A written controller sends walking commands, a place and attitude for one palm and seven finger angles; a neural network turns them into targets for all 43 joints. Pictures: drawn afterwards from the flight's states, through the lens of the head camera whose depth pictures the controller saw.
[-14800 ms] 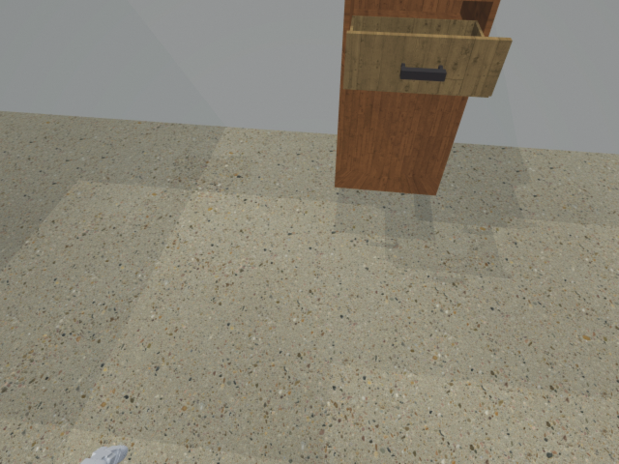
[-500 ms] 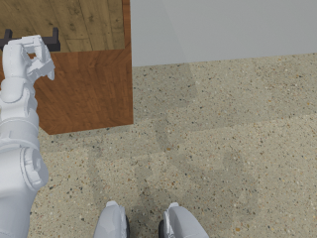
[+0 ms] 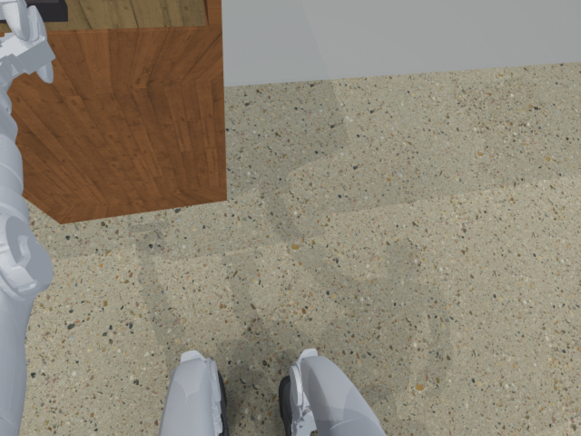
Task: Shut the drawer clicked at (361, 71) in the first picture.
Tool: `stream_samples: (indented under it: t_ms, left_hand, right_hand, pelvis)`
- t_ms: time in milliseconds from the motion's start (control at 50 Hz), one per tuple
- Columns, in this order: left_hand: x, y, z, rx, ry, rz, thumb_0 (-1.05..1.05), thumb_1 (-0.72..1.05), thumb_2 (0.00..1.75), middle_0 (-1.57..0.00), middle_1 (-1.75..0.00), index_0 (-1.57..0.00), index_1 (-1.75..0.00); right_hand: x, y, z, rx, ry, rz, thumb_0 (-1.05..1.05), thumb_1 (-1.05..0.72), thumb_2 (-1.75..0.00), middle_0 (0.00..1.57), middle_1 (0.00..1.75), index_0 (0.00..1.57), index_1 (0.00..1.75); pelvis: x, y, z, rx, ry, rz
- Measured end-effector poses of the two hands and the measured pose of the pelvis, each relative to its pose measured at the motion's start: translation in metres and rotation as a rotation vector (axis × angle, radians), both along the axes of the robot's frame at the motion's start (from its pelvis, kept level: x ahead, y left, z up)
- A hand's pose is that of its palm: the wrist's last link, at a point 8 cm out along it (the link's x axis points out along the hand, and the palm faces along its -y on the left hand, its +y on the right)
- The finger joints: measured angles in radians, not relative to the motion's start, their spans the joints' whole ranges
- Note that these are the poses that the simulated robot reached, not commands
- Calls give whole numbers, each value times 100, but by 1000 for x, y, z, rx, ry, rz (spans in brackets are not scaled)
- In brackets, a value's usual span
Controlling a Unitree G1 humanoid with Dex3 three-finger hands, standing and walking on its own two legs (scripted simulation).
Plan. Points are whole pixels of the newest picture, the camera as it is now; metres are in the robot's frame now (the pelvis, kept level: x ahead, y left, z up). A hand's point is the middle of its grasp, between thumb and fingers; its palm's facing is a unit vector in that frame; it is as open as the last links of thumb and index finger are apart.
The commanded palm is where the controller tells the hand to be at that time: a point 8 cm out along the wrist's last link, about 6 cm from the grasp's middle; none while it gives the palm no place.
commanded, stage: push the drawer shut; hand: left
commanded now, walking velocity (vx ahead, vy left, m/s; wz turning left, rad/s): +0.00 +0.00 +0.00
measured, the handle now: out of the picture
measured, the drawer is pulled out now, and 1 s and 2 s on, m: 0.00 0.00 0.00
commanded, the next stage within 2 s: pull the fist back off the drawer in 0.28 s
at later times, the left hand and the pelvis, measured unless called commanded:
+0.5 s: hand (31, 38) +0.58 +0.23 +0.09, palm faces +0.08 -1.00 -0.05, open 3.0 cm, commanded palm +0.61 +0.24 +0.09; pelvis -0.03 +0.01 -0.02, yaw -1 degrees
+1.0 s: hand (39, 46) +0.57 +0.22 +0.09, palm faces +0.11 -0.99 -0.03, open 2.9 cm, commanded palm +0.55 +0.24 +0.09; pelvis -0.01 +0.02 +0.00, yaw -1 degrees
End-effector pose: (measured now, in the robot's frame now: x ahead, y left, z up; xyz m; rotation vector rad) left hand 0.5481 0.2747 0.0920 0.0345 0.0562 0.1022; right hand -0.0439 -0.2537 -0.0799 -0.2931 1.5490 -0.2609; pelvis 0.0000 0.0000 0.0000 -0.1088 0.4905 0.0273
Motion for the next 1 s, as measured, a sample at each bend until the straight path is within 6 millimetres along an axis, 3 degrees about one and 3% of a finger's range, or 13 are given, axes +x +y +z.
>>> stream_samples:
  t_ms: [400,700,840,1000]
  left_hand:
    - [2,5,5,18,-7,-12,0,65,92,-140,-160,-140,-159]
    - [4,12,2,8,-8,-20,-2,59,88,-140,-160,-140,-159]
    - [2,9,0,-12,-11,-7,-3,63,86,-140,-160,-140,-159]
    - [-4,1,-3,-12,3,10,-3,76,87,-140,-160,-140,-159]
  right_hand:
    - [-23,4,-4,-48,-44,21,0,-91,-90,21,30,20,30]
    - [-36,20,-3,-41,-28,11,0,-90,-90,21,30,20,30]
    - [-32,24,0,-13,-13,6,0,-90,-90,21,30,20,30]
    - [-12,22,6,12,-42,-3,0,-90,-90,21,30,20,30]
  pelvis:
    - [-24,4,-14,-26,18,4]
    - [-28,14,-16,-34,24,-1]
    - [-23,17,-10,-28,19,1]
    - [-10,17,2,-12,-3,-9]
